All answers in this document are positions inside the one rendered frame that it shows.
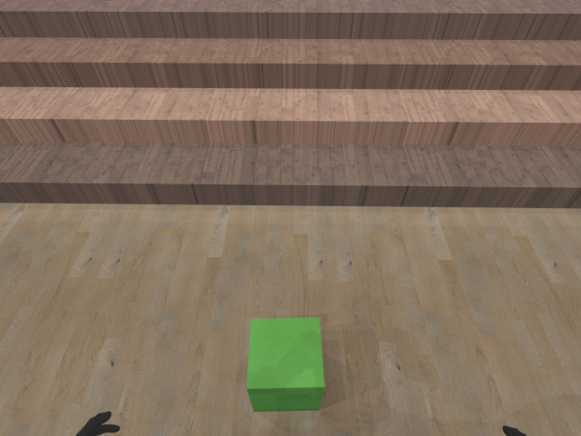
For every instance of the carton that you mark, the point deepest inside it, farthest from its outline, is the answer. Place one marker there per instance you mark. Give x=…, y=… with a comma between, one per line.
x=285, y=366

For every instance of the robot left hand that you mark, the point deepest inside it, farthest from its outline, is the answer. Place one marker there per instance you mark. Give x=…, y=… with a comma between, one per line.
x=93, y=427

